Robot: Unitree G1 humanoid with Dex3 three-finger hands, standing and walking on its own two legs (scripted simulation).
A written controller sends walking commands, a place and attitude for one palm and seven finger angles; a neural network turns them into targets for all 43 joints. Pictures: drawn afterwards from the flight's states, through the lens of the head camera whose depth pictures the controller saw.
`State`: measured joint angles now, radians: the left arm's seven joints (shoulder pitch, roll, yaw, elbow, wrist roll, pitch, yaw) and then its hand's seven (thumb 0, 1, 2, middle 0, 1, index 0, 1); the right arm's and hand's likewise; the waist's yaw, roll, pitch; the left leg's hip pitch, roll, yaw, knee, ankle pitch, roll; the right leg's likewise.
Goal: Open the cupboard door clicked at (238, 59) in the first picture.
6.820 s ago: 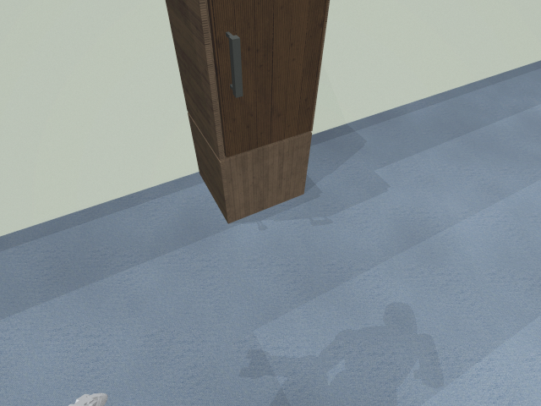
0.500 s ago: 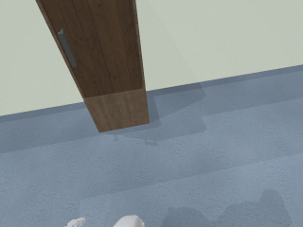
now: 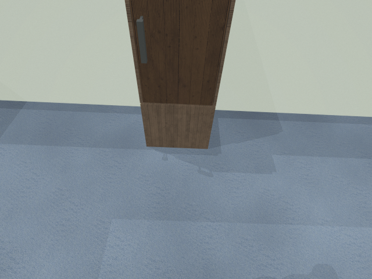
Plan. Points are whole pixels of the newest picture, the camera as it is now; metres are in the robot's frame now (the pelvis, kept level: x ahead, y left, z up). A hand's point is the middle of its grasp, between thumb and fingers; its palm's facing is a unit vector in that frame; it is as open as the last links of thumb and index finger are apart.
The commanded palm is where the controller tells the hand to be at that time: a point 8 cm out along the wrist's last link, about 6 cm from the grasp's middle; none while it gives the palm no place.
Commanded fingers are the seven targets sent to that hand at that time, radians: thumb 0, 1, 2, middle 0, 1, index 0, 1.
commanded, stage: take the last steps up to it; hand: left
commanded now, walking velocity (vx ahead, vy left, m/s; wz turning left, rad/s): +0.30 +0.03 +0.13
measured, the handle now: (143, 40) +0.98 +0.27 +0.02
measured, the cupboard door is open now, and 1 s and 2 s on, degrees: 0 0 0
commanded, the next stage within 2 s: come to a stop and stand still in 1.28 s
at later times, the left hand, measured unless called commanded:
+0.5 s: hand out of the picture -0.03 +0.13 -0.16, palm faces +0.21 -0.97 -0.15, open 7.4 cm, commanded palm none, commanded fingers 0.00 0.90 0.90 -0.20 -0.30 -0.20 -0.30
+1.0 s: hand (109, 200) +0.33 +0.25 -0.15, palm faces +0.07 -0.97 -0.21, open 7.4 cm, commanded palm none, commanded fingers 0.00 0.90 0.90 -0.20 -0.30 -0.20 -0.30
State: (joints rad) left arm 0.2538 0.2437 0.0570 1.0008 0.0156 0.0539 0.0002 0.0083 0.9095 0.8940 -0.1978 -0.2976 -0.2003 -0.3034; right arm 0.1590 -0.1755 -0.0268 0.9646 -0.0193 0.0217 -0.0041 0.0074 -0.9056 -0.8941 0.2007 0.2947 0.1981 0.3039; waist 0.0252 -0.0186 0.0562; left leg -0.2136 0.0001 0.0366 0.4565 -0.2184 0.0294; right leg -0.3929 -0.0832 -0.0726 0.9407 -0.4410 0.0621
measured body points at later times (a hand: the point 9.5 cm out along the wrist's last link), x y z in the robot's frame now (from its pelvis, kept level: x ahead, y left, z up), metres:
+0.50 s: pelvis +0.08 +0.00 +0.00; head +0.10 -0.01 +0.45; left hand -0.04 +0.18 -0.14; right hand +0.13 -0.23 -0.16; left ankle +0.17 +0.17 -0.69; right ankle +0.00 -0.12 -0.74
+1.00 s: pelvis +0.24 +0.05 +0.00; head +0.24 +0.04 +0.45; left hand +0.33 +0.30 -0.13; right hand +0.25 -0.18 -0.16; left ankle +0.20 +0.16 -0.74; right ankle +0.33 -0.07 -0.72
